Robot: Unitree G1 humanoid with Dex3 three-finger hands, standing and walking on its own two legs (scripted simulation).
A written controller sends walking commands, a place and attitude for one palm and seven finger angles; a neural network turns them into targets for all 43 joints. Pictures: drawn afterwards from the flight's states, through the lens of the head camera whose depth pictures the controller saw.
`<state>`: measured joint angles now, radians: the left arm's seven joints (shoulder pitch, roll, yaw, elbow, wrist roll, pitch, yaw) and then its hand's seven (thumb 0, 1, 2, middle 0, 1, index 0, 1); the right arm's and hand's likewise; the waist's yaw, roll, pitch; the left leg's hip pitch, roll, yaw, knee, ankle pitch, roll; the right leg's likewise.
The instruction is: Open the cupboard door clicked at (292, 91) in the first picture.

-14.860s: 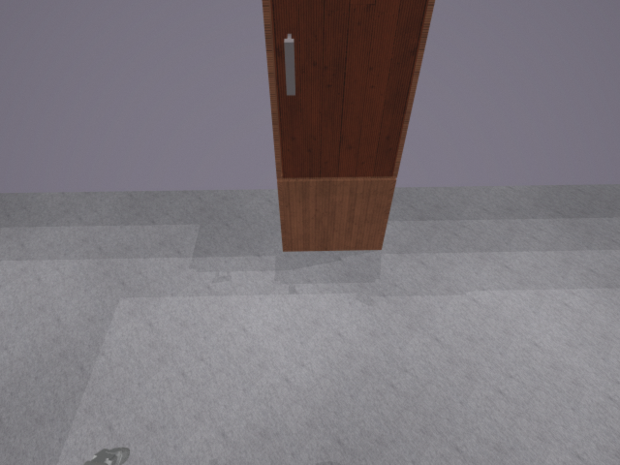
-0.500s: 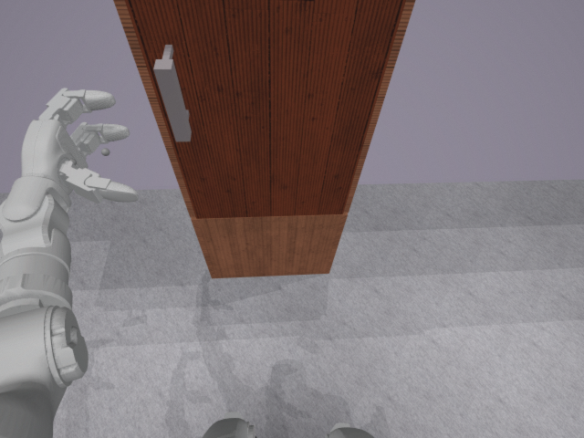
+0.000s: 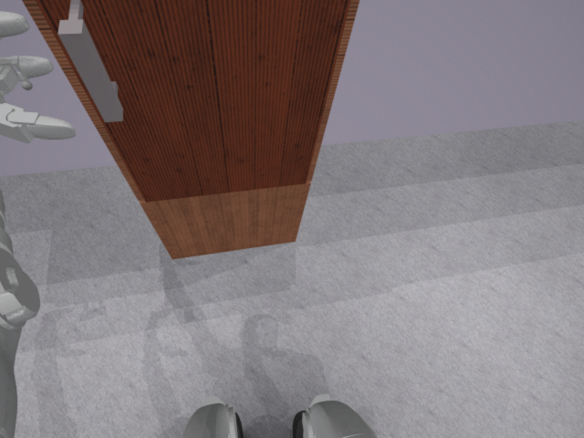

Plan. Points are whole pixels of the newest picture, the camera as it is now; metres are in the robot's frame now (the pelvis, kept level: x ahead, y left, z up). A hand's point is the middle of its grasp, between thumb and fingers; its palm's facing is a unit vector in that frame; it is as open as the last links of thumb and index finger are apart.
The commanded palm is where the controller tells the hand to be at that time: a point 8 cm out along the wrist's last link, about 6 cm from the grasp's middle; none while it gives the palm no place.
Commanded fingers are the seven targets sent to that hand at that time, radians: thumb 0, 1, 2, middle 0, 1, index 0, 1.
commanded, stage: move the hooked fingers beside the handle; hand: left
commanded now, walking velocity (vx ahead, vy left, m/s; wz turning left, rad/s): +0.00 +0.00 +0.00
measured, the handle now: (96, 65) +0.59 +0.21 +0.10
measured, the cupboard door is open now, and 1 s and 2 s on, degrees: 0 0 0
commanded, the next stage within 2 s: slide the fingers in behind the handle in 0.78 s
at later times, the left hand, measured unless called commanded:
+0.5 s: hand (28, 99) +0.52 +0.27 +0.11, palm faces +0.06 -1.00 +0.00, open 14.0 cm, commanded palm +0.51 +0.30 +0.11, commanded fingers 0.00 -0.50 0.30 -0.30 -1.20 -0.30 -1.20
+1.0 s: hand (39, 89) +0.54 +0.26 +0.12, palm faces +0.08 -1.00 +0.00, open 14.0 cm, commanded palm +0.51 +0.29 +0.10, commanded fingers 0.00 -0.50 0.30 -0.30 -1.20 -0.30 -1.20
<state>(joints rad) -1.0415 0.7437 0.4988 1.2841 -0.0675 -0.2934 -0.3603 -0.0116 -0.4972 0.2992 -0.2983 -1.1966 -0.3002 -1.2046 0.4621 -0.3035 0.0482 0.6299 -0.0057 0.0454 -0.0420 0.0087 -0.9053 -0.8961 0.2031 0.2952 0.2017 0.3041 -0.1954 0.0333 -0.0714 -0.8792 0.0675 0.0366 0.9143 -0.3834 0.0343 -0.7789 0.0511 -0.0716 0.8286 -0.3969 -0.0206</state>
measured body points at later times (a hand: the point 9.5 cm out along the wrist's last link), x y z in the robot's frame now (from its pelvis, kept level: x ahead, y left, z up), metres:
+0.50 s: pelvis +0.01 +0.02 +0.00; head +0.13 +0.05 +0.43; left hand +0.51 +0.32 +0.11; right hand +0.01 -0.26 -0.10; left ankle +0.02 +0.10 -0.69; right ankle -0.01 -0.11 -0.69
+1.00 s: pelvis +0.00 +0.01 +0.00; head +0.14 +0.03 +0.42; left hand +0.53 +0.31 +0.12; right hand -0.03 -0.26 -0.10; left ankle +0.02 +0.10 -0.69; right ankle -0.01 -0.11 -0.69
